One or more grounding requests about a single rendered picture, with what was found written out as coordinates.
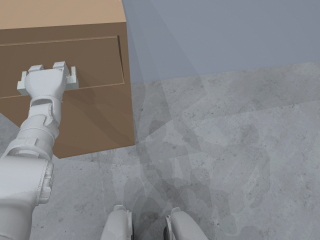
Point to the robot right thigh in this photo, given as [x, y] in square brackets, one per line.
[180, 226]

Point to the robot left hand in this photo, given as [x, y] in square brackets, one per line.
[47, 82]

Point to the cabinet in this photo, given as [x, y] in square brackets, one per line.
[95, 118]

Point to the robot thigh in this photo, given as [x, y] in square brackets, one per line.
[180, 226]
[118, 226]

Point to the robot left thigh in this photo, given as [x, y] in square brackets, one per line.
[118, 226]

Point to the robot left forearm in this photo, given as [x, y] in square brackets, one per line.
[38, 132]

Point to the handle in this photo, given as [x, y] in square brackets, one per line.
[72, 81]

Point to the left robot upper arm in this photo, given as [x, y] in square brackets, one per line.
[25, 183]

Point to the drawer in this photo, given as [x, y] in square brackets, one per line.
[96, 59]

